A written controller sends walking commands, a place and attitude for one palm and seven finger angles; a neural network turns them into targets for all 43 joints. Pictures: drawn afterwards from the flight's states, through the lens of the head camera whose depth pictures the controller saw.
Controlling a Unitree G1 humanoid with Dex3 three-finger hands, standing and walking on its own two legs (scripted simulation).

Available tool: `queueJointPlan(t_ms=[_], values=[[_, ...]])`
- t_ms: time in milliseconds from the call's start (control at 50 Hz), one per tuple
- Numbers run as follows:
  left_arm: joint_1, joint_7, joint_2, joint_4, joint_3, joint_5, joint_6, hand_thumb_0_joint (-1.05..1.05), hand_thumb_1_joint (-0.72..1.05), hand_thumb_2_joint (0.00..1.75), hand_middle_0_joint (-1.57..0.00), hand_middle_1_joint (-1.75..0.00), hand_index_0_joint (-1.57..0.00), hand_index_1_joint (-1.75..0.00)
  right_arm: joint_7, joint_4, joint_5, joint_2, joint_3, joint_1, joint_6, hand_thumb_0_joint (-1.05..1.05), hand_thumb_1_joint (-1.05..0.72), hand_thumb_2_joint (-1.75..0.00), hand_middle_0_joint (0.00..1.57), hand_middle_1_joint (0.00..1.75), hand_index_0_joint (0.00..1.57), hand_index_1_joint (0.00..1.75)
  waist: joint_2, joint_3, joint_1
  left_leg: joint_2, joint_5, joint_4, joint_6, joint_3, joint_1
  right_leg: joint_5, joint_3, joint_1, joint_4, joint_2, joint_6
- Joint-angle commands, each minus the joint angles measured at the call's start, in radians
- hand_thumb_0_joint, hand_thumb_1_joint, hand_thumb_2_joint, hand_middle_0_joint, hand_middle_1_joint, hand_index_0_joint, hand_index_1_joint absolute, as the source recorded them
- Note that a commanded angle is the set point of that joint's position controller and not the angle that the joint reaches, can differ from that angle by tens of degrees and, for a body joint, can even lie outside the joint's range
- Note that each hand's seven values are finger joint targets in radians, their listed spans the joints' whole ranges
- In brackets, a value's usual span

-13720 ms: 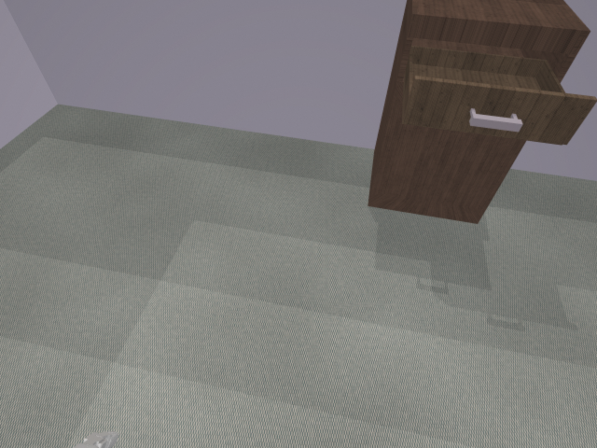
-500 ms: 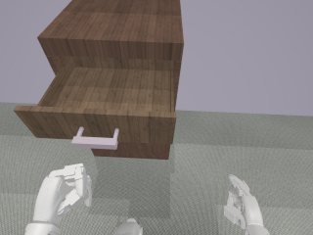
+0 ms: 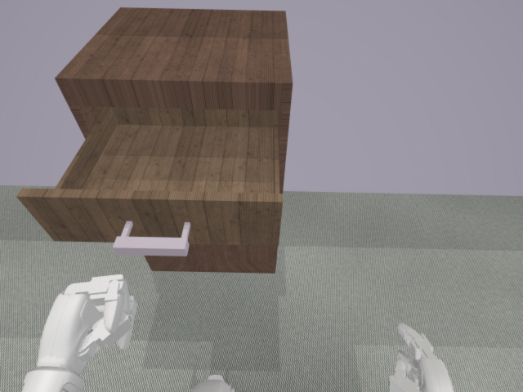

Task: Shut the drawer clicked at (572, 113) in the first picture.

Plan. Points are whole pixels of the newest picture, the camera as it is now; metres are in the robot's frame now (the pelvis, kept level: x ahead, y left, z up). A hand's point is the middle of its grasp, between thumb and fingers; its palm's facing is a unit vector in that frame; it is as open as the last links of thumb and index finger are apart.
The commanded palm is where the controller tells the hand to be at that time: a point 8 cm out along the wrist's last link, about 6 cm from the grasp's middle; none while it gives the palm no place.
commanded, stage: raise the hand and make a fist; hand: left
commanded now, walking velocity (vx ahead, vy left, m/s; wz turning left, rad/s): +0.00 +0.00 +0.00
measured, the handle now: (154, 236) +0.39 +0.22 -0.01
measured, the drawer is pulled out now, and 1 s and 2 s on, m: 0.28 0.28 0.27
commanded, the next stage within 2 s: bring the fist close to the handle in 0.12 s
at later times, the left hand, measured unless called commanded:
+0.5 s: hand (134, 314) +0.22 +0.18 +0.06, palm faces +0.03 -1.00 -0.05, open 3.2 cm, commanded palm +0.20 +0.24 +0.06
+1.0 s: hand (153, 298) +0.26 +0.18 +0.01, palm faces +0.00 -1.00 -0.04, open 3.2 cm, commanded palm +0.25 +0.24 +0.01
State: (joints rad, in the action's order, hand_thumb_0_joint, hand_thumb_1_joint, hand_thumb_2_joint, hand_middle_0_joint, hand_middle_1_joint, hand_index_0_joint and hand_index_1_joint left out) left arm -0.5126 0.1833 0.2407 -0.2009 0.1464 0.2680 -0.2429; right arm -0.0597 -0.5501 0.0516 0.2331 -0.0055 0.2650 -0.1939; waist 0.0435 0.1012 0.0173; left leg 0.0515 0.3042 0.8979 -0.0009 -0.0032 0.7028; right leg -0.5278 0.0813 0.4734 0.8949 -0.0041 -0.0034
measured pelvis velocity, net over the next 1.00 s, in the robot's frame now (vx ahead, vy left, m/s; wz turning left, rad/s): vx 0.00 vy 0.00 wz -0.02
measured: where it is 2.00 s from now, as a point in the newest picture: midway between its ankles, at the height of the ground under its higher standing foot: outside the picture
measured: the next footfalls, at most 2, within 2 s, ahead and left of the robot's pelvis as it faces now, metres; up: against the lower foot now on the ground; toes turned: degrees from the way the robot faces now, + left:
none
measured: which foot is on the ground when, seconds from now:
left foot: down 0.00-1.00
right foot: down 0.00-1.00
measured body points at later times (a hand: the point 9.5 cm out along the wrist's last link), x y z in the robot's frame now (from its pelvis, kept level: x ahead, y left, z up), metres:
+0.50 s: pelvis +0.01 -0.01 -0.01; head +0.04 -0.02 +0.44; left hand +0.21 +0.24 +0.06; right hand +0.20 -0.25 -0.08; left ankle +0.09 +0.12 -0.69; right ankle -0.04 -0.12 -0.69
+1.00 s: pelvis +0.00 +0.00 -0.04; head +0.06 +0.00 +0.41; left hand +0.25 +0.24 +0.01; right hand +0.16 -0.26 -0.12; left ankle +0.09 +0.12 -0.69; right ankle -0.04 -0.12 -0.69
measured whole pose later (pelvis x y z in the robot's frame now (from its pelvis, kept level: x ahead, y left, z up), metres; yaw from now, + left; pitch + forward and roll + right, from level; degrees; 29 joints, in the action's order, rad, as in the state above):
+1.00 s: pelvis +0.00 +0.00 -0.04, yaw -1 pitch +15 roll -2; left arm -0.22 0.24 0.23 0.16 0.19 0.27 -0.42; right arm -0.05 -0.58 0.02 0.24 0.01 0.22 -0.16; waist 0.04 0.14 0.02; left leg 0.07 0.37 1.10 0.01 -0.01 0.99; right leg -0.62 0.08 0.76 1.12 0.00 -0.01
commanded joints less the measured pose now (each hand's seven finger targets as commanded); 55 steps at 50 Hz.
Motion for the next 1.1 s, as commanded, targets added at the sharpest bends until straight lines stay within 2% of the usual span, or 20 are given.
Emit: queueJointPlan(t_ms=[0, 140, 200, 240, 280, 360, 400, 460, 500, 560, 640, 660, 700, 740, 760, 800, 820, 860, 900, 1080], values=[[0.023, 0.009, 0.114, -0.215, 0.1, 0.029, -0.089, 0.0, 0.9, 0.9, -1.4, -1.6, -1.4, -1.6, -0.008, 0.162, 0.001, 0.112, 0.046, -0.13, -0.074, 0.0, -0.9, -0.9, 0.2, 0.3, 0.2, 0.3, 0.01, 0.091, -0.021, -0.031, -0.006, -0.135, -0.027, -0.016, -0.261, 0.131, -0.013, 0.142, -0.203, 0.027, -0.001], [0.053, 0.045, 0.115, -0.192, 0.095, 0.041, -0.102, 0.0, 0.9, 0.9, -1.4, -1.6, -1.4, -1.6, -0.012, 0.147, 0.001, 0.117, 0.048, -0.125, -0.087, 0.0, -0.9, -0.9, 0.2, 0.3, 0.2, 0.3, -0.006, 0.08, -0.006, -0.036, -0.023, -0.119, -0.031, -0.017, -0.257, 0.164, -0.028, 0.148, -0.208, 0.024, 0.006], [0.03, 0.054, 0.116, -0.181, 0.113, 0.045, -0.104, 0.0, 0.9, 0.9, -1.4, -1.6, -1.4, -1.6, -0.013, 0.143, 0.001, 0.113, 0.05, -0.127, -0.087, 0.0, -0.9, -0.9, 0.2, 0.3, 0.2, 0.3, -0.013, 0.102, -0.017, -0.037, -0.051, -0.118, -0.032, -0.014, -0.268, 0.201, -0.026, 0.129, -0.204, 0.024, 0.006], [0.077, 0.063, 0.11, -0.143, 0.108, 0.047, -0.104, 0.0, 0.9, 0.9, -1.4, -1.6, -1.4, -1.6, -0.015, 0.132, -0.001, 0.115, 0.049, -0.123, -0.084, 0.0, -0.9, -0.9, 0.2, 0.3, 0.2, 0.3, -0.029, 0.084, 0.001, -0.038, -0.049, -0.106, -0.032, -0.015, -0.254, 0.206, -0.03, 0.15, -0.202, 0.023, 0.011], [0.078, 0.069, 0.117, -0.072, 0.129, 0.045, -0.103, 0.0, 0.9, 0.9, -1.4, -1.6, -1.4, -1.6, -0.019, 0.119, -0.004, 0.118, 0.05, -0.121, -0.073, 0.0, -0.9, -0.9, 0.2, 0.3, 0.2, 0.3, -0.043, 0.061, -0.004, -0.041, -0.049, -0.096, -0.032, -0.015, -0.228, 0.211, -0.037, 0.156, -0.198, 0.023, 0.01], [0.146, 0.089, 0.144, -0.057, 0.149, 0.046, -0.131, 0.0, 0.9, 0.9, -1.4, -1.6, -1.4, -1.6, -0.022, 0.113, -0.008, 0.125, 0.05, -0.118, -0.068, 0.0, -0.9, -0.9, 0.2, 0.3, 0.2, 0.3, -0.018, 0.108, -0.003, -0.041, -0.082, -0.065, -0.034, -0.012, -0.231, 0.255, -0.047, 0.158, -0.174, 0.022, 0.01], [0.159, 0.1, 0.127, -0.068, 0.129, 0.049, -0.148, 0.0, 0.9, 0.9, -1.4, -1.6, -1.4, -1.6, -0.018, 0.12, -0.011, 0.122, 0.051, -0.115, -0.071, 0.0, -0.9, -0.9, 0.2, 0.3, 0.2, 0.3, 0.001, 0.155, -0.003, -0.04, -0.112, -0.053, -0.033, -0.009, -0.246, 0.295, -0.045, 0.155, -0.152, 0.019, 0.008], [0.172, 0.098, 0.142, -0.01, 0.151, 0.044, -0.154, 0.0, 0.9, 0.9, -1.4, -1.6, -1.4, -1.6, -0.017, 0.11, -0.013, 0.126, 0.052, -0.113, -0.06, 0.0, -0.9, -0.9, 0.2, 0.3, 0.2, 0.3, -0.016, 0.138, -0.004, -0.039, -0.114, -0.038, -0.033, -0.013, -0.215, 0.304, -0.04, 0.168, -0.136, 0.023, 0.008], [0.196, 0.1, 0.117, 0.004, 0.121, 0.047, -0.159, 0.0, 0.9, 0.9, -1.4, -1.6, -1.4, -1.6, -0.016, 0.116, -0.015, 0.126, 0.052, -0.11, -0.057, 0.0, -0.9, -0.9, 0.2, 0.3, 0.2, 0.3, -0.026, 0.154, 0.003, -0.039, -0.11, -0.025, -0.033, -0.011, -0.203, 0.303, -0.044, 0.188, -0.122, 0.019, 0.011], [0.192, 0.097, 0.16, 0.066, 0.181, 0.045, -0.162, 0.0, 0.9, 0.9, -1.4, -1.6, -1.4, -1.6, -0.017, 0.107, -0.017, 0.13, 0.059, -0.109, -0.044, 0.0, -0.9, -0.9, 0.2, 0.3, 0.2, 0.3, -0.034, 0.158, -0.012, -0.037, -0.114, -0.01, -0.032, -0.01, -0.168, 0.306, -0.047, 0.186, -0.107, 0.021, 0.009], [0.251, 0.104, 0.132, 0.055, 0.144, 0.05, -0.188, 0.0, 0.9, 0.9, -1.4, -1.6, -1.4, -1.6, -0.015, 0.116, -0.018, 0.13, 0.058, -0.106, -0.04, 0.0, -0.9, -0.9, 0.2, 0.3, 0.2, 0.3, 0.001, 0.203, -0.002, -0.034, -0.114, 0.011, -0.031, -0.007, -0.168, 0.295, -0.044, 0.223, -0.075, 0.021, 0.008], [0.259, 0.098, 0.151, 0.06, 0.161, 0.046, -0.195, 0.0, 0.9, 0.9, -1.4, -1.6, -1.4, -1.6, -0.015, 0.109, -0.021, 0.132, 0.061, -0.105, -0.037, 0.0, -0.9, -0.9, 0.2, 0.3, 0.2, 0.3, -0.011, 0.211, -0.005, -0.032, -0.125, 0.02, -0.033, -0.01, -0.161, 0.306, -0.044, 0.218, -0.068, 0.023, 0.007], [0.269, 0.097, 0.119, 0.057, 0.124, 0.046, -0.204, 0.0, 0.9, 0.9, -1.4, -1.6, -1.4, -1.6, -0.012, 0.115, -0.022, 0.131, 0.06, -0.102, -0.04, 0.0, -0.9, -0.9, 0.2, 0.3, 0.2, 0.3, 0.007, 0.234, 0.0, -0.032, -0.132, 0.033, -0.033, -0.009, -0.16, 0.317, -0.044, 0.235, -0.049, 0.02, 0.008], [0.271, 0.095, 0.13, 0.095, 0.139, 0.044, -0.209, 0.0, 0.9, 0.9, -1.4, -1.6, -1.4, -1.6, -0.012, 0.108, -0.023, 0.134, 0.065, -0.097, -0.035, 0.0, -0.9, -0.9, 0.2, 0.3, 0.2, 0.3, -0.02, 0.233, 0.002, -0.028, -0.118, 0.044, -0.031, -0.01, -0.136, 0.297, -0.042, 0.257, -0.037, 0.024, 0.009], [0.262, 0.088, 0.141, 0.116, 0.154, 0.04, -0.209, 0.0, 0.9, 0.9, -1.4, -1.6, -1.4, -1.6, -0.01, 0.104, -0.024, 0.134, 0.065, -0.098, -0.029, 0.0, -0.9, -0.9, 0.2, 0.3, 0.2, 0.3, -0.017, 0.211, -0.004, -0.028, -0.11, 0.045, -0.031, -0.016, -0.116, 0.284, -0.039, 0.263, -0.032, 0.027, 0.004], [0.275, 0.085, 0.13, 0.113, 0.143, 0.038, -0.217, 0.0, 0.9, 0.9, -1.4, -1.6, -1.4, -1.6, -0.008, 0.112, -0.025, 0.135, 0.066, -0.096, -0.022, 0.0, -0.9, -0.9, 0.2, 0.3, 0.2, 0.3, -0.013, 0.241, -0.004, -0.027, -0.109, 0.054, -0.03, -0.013, -0.111, 0.279, -0.038, 0.276, -0.014, 0.026, 0.004], [0.308, 0.084, 0.119, 0.111, 0.12, 0.034, -0.221, 0.0, 0.9, 0.9, -1.4, -1.6, -1.4, -1.6, -0.007, 0.113, -0.025, 0.136, 0.065, -0.098, -0.022, 0.0, -0.9, -0.9, 0.2, 0.3, 0.2, 0.3, -0.005, 0.235, 0.007, -0.025, -0.093, 0.061, -0.03, -0.013, -0.105, 0.256, -0.039, 0.301, -0.01, 0.026, 0.005], [0.349, 0.069, 0.15, 0.139, 0.145, 0.024, -0.23, 0.0, 0.9, 0.9, -1.4, -1.6, -1.4, -1.6, -0.008, 0.102, -0.028, 0.141, 0.063, -0.091, -0.015, 0.0, -0.9, -0.9, 0.2, 0.3, 0.2, 0.3, 0.005, 0.218, 0.007, -0.02, -0.052, 0.067, -0.03, -0.024, -0.078, 0.192, -0.037, 0.333, -0.001, 0.032, -0.001], [0.408, 0.063, 0.116, 0.141, 0.103, 0.02, -0.238, 0.0, 0.9, 0.9, -1.4, -1.6, -1.4, -1.6, -0.007, 0.109, -0.03, 0.14, 0.06, -0.091, -0.014, 0.0, -0.9, -0.9, 0.2, 0.3, 0.2, 0.3, 0.003, 0.238, 0.019, -0.02, -0.027, 0.081, -0.03, -0.025, -0.071, 0.161, -0.04, 0.368, 0.011, 0.03, 0.001], [0.542, 0.031, 0.143, 0.231, 0.116, -0.009, -0.234, 0.0, 0.9, 0.9, -1.4, -1.6, -1.4, -1.6, -0.002, 0.101, -0.035, 0.151, 0.057, -0.079, 0.014, 0.0, -0.9, -0.9, 0.2, 0.3, 0.2, 0.3, 0.028, 0.319, 0.01, -0.012, 0.001, 0.113, -0.026, -0.034, -0.045, 0.119, -0.037, 0.418, 0.065, 0.037, -0.008]])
